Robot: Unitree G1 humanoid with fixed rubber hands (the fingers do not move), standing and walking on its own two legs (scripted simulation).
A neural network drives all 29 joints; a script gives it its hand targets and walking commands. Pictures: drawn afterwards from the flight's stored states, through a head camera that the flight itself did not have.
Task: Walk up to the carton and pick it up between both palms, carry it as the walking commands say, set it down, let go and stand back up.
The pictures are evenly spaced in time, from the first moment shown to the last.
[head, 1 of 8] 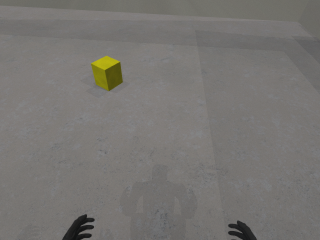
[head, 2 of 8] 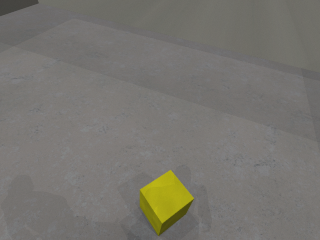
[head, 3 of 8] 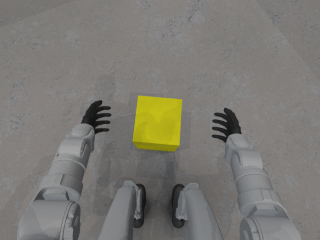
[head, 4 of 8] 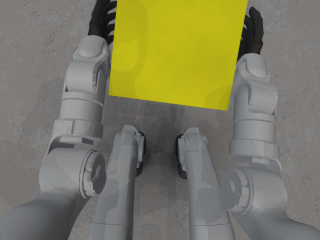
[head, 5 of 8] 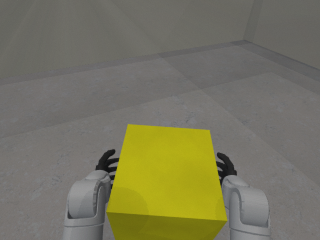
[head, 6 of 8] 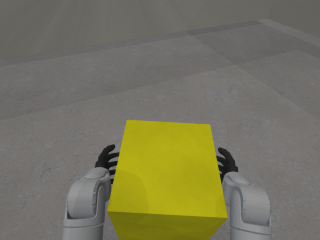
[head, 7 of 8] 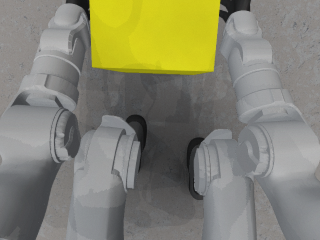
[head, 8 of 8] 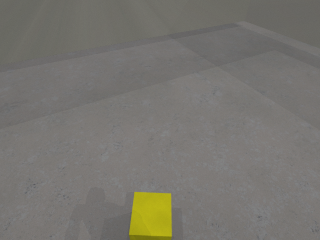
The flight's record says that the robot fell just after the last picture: no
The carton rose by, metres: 0.69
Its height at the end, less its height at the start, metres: +0.00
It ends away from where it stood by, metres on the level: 0.80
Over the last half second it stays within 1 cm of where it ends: yes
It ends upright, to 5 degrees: yes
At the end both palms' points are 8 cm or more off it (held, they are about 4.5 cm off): yes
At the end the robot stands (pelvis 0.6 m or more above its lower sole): yes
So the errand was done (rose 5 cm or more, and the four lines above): yes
